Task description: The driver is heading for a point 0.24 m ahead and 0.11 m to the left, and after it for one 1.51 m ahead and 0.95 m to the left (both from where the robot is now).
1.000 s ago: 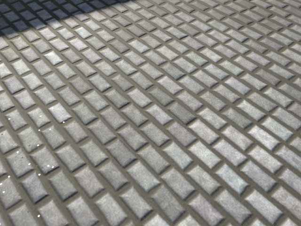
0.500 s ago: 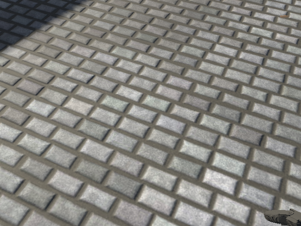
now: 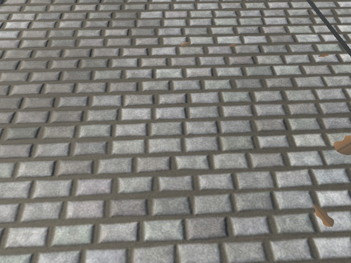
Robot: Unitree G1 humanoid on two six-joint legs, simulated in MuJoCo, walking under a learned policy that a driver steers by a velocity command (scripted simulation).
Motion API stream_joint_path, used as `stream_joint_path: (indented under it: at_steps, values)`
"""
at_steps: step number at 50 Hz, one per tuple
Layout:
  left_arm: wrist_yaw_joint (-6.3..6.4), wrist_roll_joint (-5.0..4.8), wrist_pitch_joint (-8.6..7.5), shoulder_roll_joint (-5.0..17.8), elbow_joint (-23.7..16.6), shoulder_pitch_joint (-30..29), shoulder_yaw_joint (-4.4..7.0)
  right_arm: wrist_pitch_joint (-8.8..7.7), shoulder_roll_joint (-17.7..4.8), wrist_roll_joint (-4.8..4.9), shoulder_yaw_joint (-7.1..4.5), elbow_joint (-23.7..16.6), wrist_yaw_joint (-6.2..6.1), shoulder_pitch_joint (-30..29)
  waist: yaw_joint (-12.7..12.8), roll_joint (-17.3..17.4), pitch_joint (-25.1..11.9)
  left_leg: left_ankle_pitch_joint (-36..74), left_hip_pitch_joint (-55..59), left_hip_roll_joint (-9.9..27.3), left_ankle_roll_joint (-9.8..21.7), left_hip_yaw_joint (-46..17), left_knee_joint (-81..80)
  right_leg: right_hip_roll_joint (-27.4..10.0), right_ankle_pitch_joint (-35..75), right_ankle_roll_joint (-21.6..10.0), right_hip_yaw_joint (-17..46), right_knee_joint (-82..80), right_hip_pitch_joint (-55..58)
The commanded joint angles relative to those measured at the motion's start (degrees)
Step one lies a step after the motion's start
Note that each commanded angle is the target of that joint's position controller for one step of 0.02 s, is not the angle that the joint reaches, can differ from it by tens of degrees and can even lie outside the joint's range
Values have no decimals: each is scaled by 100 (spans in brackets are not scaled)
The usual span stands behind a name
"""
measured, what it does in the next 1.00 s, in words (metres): walks ahead, turning left: left foot, then right foot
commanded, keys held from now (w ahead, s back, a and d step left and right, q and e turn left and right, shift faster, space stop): w+q+shift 1.00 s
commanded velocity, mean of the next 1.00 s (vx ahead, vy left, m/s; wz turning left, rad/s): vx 1.00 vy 0.00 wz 0.78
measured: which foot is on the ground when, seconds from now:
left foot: up 0.00-0.32, down 0.34-0.76, up 0.78-1.00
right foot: down 0.00-0.34, up 0.36-0.74, down 0.76-1.00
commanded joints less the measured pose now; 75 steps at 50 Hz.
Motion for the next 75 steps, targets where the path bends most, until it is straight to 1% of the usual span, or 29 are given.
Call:
stream_joint_path:
  at_steps: [1,8,11,15,17,18,19,20,22,25,28,34,37,38,39,40,42,46,53,56,58,60,61,62,63,64,66,69,75]
  values:
    - [122,-47,-309,612,-80,538,230,106,-671,-62,-149,-271,112,247,132,316,-20,354,-1731,367,27,-479,-289,-1946,273,-483,2191,-2599,1037]
    - [-2,-170,-667,354,216,741,111,196,-468,28,-118,-547,327,-1265,338,-15,384,2424,-2027,73,162,381,-2615,-1001,3089,426,-339,-3276,1061]
    - [111,-221,-729,508,365,1111,77,110,-419,-30,-47,-759,425,-1841,428,-14,481,3098,-1650,-178,425,935,-3845,-1328,5090,630,-668,-3255,1707]
    - [434,-79,-459,1228,153,907,231,184,-962,-92,-210,-337,413,-330,-437,-630,-601,1758,-8,-1129,758,1241,-3995,-1759,8947,930,-775,-507,2583]
    - [385,-4,-280,1265,34,176,299,216,-1588,-71,-567,258,208,1847,-1647,-135,-1204,1266,2235,-790,1378,241,-4516,-1238,5684,863,-742,3722,1144]
    - [225,119,-402,48,-333,180,-27,279,-1933,-43,-634,370,114,1454,-671,1498,-877,2073,3318,3,1771,-1122,-3795,-242,-1498,913,-231,5945,-1588]
    - [175,-90,-532,157,-828,379,-109,338,-2242,-93,-732,61,90,925,-378,1654,-1914,146,4108,810,2711,-3938,-5362,-149,-1535,907,871,6559,-2928]
    - [145,-10,-663,492,-892,35,-135,333,-1836,-99,-697,-135,49,634,-373,554,-1293,-925,3407,965,2415,-4523,-6461,-531,-846,743,1205,5922,-3140]
    - [121,93,-636,576,-846,-79,-141,282,-1340,-50,-565,-102,47,155,250,-506,-128,-438,1396,601,1910,-3626,-6766,-993,-367,798,1093,4726,-2548]
    - [80,232,-220,337,-980,-107,-248,42,-1255,4,-484,-201,51,-189,668,-455,219,220,-532,-276,1685,-2300,-7004,-1311,-452,1095,809,3339,-1509]
    - [-8,75,-194,285,-1450,-1192,-317,-79,-1273,38,-527,-221,62,4,292,-97,524,1549,-1015,-644,1482,-1858,-7129,-1320,941,1230,501,1466,-1037]
    - [25,-92,-293,428,-1623,-1531,-274,-30,-1600,44,-717,-270,44,236,-123,414,-182,3515,766,-443,898,-2176,-6304,-748,1903,991,591,-750,-136]
    - [244,-131,-364,1157,-1013,912,83,-96,-1925,-64,-773,-434,65,-395,1273,347,-1596,4511,499,-647,519,-2031,-3357,-793,571,789,755,-618,2614]
    - [375,31,-383,1542,-808,2197,247,-175,-1173,-84,-569,-617,56,-509,1647,-455,-2387,1953,-451,-931,543,-1592,-1400,-2094,-1545,651,2024,-633,4007]
    - [334,197,-353,2012,-902,1554,342,-163,-467,245,-329,-1027,85,300,699,-2617,-3107,-1103,-2134,-1442,332,-918,98,-3656,-2855,9,5632,-2050,4891]
    - [292,142,-286,1485,-1030,858,362,-30,-979,59,-316,-816,9,6,723,-1546,-2333,-431,-2919,-804,430,-679,478,-3395,-4030,-148,5740,-2301,4167]
    - [240,74,-256,657,-885,538,160,91,-1234,-134,-394,-827,132,-831,767,-76,-903,251,-2837,-343,345,-433,-63,-2768,-1931,82,3470,-2166,2636]
    - [142,-105,-446,393,-207,1072,97,365,-681,-212,-222,-1270,395,-1338,437,-472,-216,386,-2961,129,244,-371,-368,-2387,180,376,1605,-2513,1748]
    - [101,-102,-597,653,127,1057,152,405,-714,-179,-73,-1802,593,-2639,328,-35,526,1989,-2374,-114,418,683,-2790,-1785,2773,738,-782,-3150,1448]
    - [204,-100,-501,1029,200,1486,227,357,-755,-171,-78,-1690,582,-2612,231,-275,204,1694,-1447,-755,738,1339,-3505,-1840,6544,916,-1128,-2275,2230]
    - [312,-72,-329,1343,182,1439,291,310,-993,-215,-187,-1340,483,-1495,-441,-564,-435,1115,-22,-1109,956,1145,-3688,-2135,7855,851,-990,-669,2215]
    - [260,-24,-213,1344,9,978,304,268,-1457,-198,-501,-557,246,599,-1302,-253,-1188,846,2677,-949,1345,232,-4520,-1823,5221,648,-909,2713,709]
    - [161,59,-259,432,-270,1191,100,310,-1964,-152,-613,-550,112,138,-407,1300,-1101,1446,3435,299,1404,-1547,-4296,-930,-1285,723,-753,4857,-1084]
    - [150,-194,-324,639,-801,1375,76,369,-2249,-232,-684,-859,65,61,-278,1363,-2493,466,4668,1297,2440,-4168,-5484,-659,-1289,793,534,5937,-2429]
    - [149,-170,-421,890,-828,655,85,371,-1914,-199,-671,-827,-10,120,-478,290,-1876,-80,4055,1198,2178,-4169,-6230,-949,-590,779,808,5646,-2839]
    - [149,-228,-439,799,-749,653,48,303,-1656,-184,-607,-681,-62,-132,-146,-48,-879,110,2983,1161,1975,-3511,-6427,-1200,-346,739,725,5156,-2797]
    - [106,-89,-270,585,-485,845,-19,65,-1237,-219,-449,-606,-91,-498,382,-641,-336,977,1268,847,1685,-2454,-6570,-1485,-403,764,848,4446,-1869]
    - [-52,-99,-1,298,-419,638,-41,-232,-956,-125,-338,-292,-12,-332,560,-331,259,1369,208,470,1284,-1210,-7118,-1617,-256,780,1001,3384,-1623]
    - [-265,-260,-95,72,-777,-720,-119,-504,-970,-14,-290,-143,93,-131,190,90,448,3449,530,112,455,603,-7903,-1248,2654,313,183,625,-1088]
